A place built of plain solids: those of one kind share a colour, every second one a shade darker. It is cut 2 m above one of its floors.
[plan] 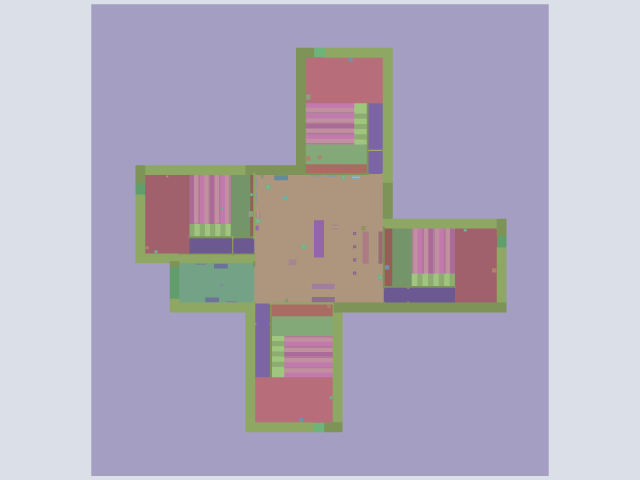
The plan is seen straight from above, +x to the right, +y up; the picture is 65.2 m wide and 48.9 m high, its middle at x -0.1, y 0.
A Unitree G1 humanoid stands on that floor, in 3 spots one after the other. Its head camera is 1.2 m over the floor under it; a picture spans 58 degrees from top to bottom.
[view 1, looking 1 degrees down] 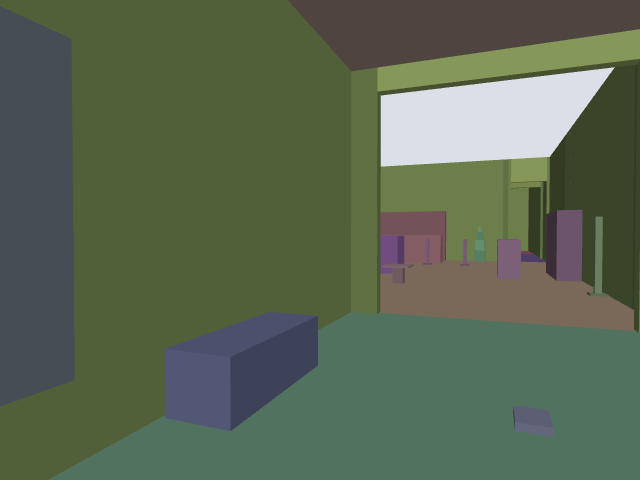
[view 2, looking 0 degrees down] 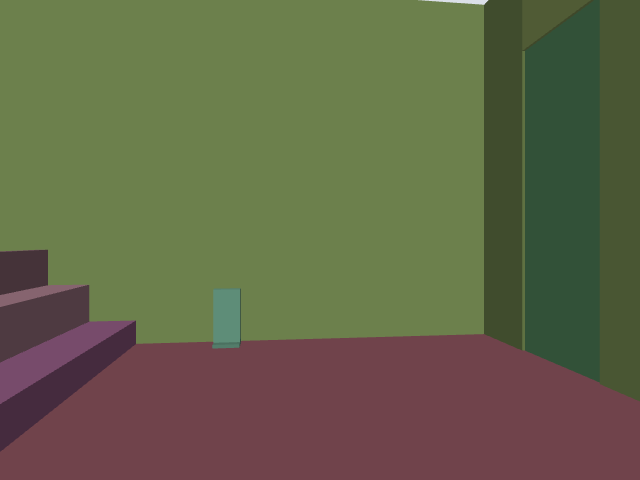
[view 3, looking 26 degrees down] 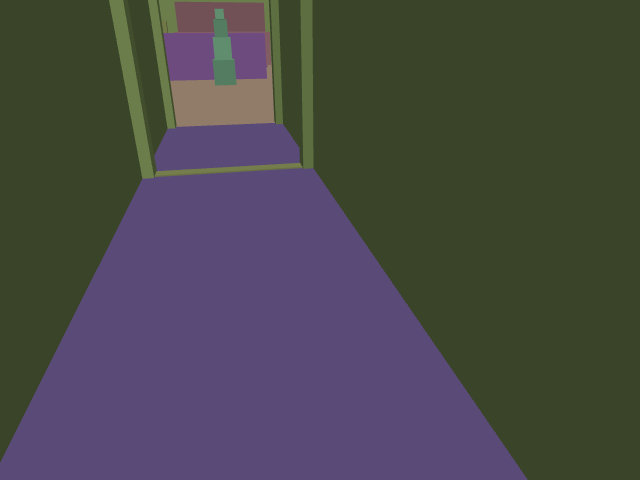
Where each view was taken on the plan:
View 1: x -13.10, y -4.38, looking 22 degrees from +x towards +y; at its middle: wall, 5.34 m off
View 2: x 15.15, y -4.05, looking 83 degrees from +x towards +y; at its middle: wall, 5.27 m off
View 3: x -13.05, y -0.60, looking -12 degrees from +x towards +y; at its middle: floor_screen_passage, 2.74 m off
